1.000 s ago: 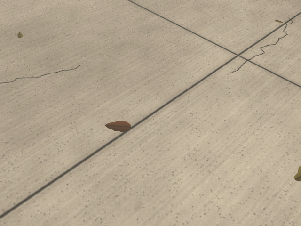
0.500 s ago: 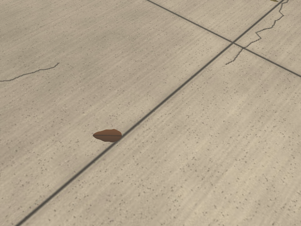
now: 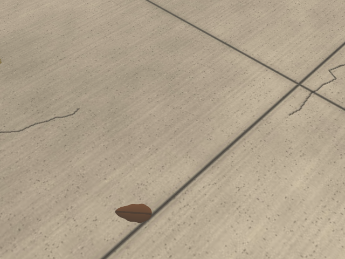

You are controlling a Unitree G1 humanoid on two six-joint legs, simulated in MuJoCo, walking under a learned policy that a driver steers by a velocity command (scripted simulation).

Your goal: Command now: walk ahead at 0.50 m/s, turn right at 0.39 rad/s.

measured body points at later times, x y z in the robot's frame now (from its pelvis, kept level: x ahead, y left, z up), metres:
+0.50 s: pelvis +0.27 +0.02 +0.00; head +0.30 +0.02 +0.45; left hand +0.50 +0.21 -0.12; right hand +0.17 -0.22 -0.14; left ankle +0.22 +0.13 -0.74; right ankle +0.36 -0.14 -0.69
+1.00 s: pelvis +0.49 -0.12 +0.00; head +0.52 -0.15 +0.45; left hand +0.66 +0.10 -0.12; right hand +0.48 -0.40 -0.13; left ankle +0.68 -0.05 -0.68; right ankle +0.43 -0.13 -0.74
